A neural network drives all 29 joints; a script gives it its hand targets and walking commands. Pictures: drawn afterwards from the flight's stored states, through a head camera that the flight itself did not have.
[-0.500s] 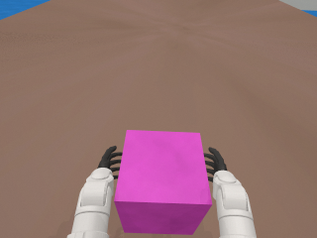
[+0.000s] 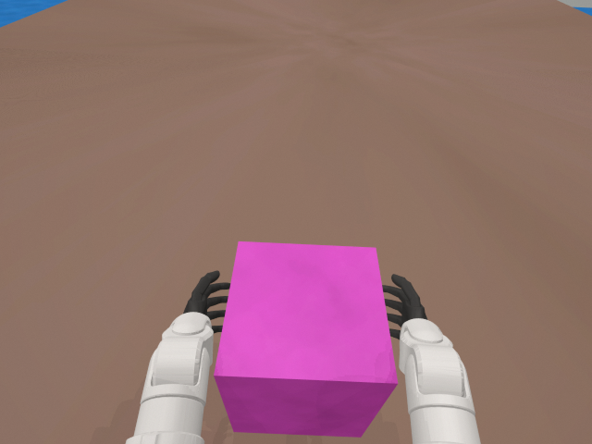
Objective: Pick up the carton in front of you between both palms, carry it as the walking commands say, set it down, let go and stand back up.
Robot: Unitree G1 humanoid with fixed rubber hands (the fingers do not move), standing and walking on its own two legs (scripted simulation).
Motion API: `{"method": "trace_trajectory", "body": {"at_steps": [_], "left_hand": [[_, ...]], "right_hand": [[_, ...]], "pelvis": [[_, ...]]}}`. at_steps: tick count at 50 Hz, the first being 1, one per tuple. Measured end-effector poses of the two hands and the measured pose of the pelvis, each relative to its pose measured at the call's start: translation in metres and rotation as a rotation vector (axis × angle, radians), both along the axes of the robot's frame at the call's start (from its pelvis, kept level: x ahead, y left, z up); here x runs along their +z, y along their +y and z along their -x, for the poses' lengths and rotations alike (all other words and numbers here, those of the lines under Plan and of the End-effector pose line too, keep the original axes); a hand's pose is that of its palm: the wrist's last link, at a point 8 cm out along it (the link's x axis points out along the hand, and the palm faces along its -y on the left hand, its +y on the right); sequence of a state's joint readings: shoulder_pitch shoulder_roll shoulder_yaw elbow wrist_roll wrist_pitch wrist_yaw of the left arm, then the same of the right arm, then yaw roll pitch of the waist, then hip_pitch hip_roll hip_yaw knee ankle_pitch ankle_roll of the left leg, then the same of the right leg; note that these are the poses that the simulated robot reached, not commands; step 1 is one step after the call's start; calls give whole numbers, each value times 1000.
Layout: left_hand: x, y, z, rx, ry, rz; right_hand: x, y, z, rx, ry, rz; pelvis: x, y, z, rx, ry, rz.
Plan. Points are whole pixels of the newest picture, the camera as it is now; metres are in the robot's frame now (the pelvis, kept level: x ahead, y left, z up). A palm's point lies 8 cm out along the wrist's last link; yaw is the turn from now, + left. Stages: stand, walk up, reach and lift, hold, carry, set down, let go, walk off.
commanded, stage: hold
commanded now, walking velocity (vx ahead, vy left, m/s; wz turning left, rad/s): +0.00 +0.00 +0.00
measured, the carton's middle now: (302, 343) +0.31 +0.00 -0.04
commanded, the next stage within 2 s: set down in 0.34 s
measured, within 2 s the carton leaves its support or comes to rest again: neither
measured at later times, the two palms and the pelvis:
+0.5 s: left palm (197, 331) +0.27 +0.14 +0.05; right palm (417, 322) +0.29 -0.16 +0.05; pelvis -0.02 -0.03 +0.00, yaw +3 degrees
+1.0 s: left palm (220, 351) +0.34 +0.14 -0.15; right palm (381, 356) +0.33 -0.15 -0.14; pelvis -0.04 -0.01 -0.06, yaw +3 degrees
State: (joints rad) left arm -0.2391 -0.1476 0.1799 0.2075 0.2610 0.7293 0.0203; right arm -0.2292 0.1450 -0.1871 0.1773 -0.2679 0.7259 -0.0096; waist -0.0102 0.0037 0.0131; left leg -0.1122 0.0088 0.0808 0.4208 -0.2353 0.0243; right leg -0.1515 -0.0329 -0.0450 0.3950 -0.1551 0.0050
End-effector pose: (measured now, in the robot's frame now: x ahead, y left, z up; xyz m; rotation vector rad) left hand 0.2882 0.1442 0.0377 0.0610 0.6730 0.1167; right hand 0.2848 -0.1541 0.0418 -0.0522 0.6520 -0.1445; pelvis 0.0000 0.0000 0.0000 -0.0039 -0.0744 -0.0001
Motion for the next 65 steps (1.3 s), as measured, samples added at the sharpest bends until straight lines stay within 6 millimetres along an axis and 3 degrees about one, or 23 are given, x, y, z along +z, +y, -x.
{"method": "trace_trajectory", "body": {"at_steps": [8,20,25,32,38,44,50,65], "left_hand": [[5,5,14,41,-5,-5],[11,-4,25,66,-12,4],[10,-5,19,89,-15,18],[-5,-3,-9,78,1,32],[-48,-2,-29,37,44,4],[-120,-2,-41,-3,48,-8],[-185,-1,-53,-2,12,20],[-257,-3,-93,0,-4,65]], "right_hand": [[4,5,2,39,-6,-6],[9,-4,6,51,-14,-27],[10,-5,-3,35,-16,-55],[-3,-2,-25,-2,-1,-74],[-48,-1,-39,-12,41,-53],[-119,-2,-42,-25,44,-29],[-182,-1,-50,-51,7,-40],[-252,-2,-82,-103,-14,-76]], "pelvis": [[1,-7,9,21,-55,-4],[-1,-21,21,51,-87,-9],[-4,-26,24,59,-90,-10],[-12,-28,28,63,-69,-2],[-19,-24,29,62,65,5],[-34,-18,35,51,267,7],[-64,-11,39,47,482,9],[-143,-4,43,47,743,24]]}}
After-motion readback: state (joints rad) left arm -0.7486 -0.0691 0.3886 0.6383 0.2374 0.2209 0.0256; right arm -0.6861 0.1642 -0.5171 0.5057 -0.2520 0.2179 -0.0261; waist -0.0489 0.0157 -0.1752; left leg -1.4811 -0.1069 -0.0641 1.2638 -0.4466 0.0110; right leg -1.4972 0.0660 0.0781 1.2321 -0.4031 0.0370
